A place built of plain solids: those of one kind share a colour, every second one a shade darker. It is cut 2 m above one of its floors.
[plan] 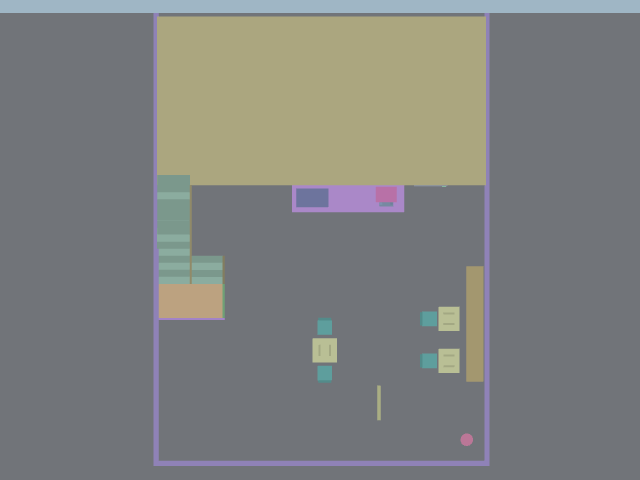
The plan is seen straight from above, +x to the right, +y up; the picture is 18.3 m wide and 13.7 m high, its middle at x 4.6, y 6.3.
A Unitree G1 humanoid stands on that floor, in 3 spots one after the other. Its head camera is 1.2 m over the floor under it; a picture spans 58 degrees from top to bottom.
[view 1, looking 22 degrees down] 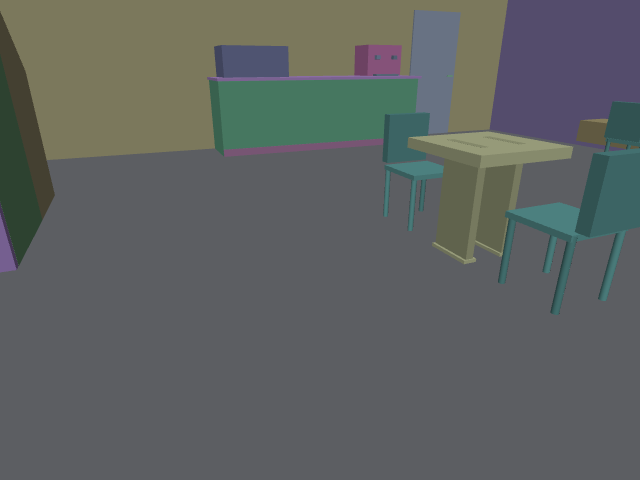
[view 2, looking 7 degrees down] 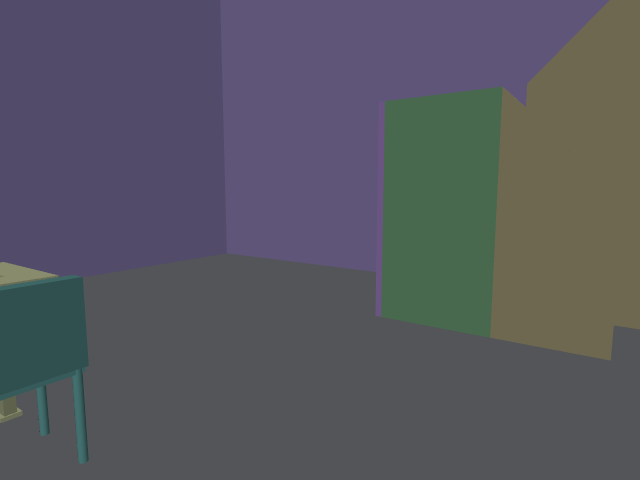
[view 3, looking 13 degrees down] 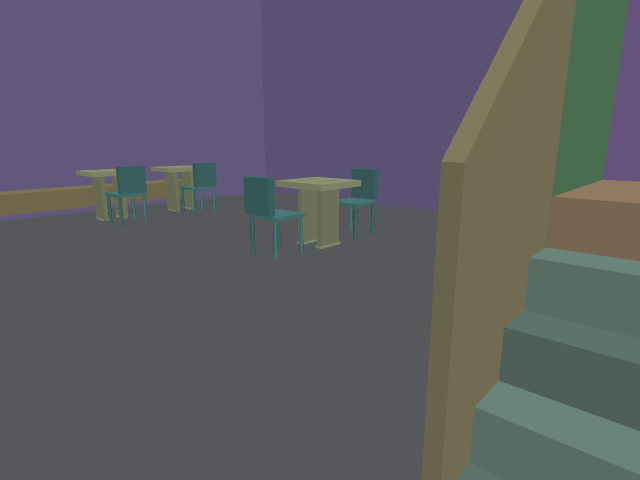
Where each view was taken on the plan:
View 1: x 2.68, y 1.00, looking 67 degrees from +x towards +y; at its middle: ground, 3.20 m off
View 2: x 5.41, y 5.85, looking -145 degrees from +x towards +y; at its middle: wall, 6.65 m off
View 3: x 1.38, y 6.85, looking -48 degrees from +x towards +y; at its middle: meeting_table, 4.89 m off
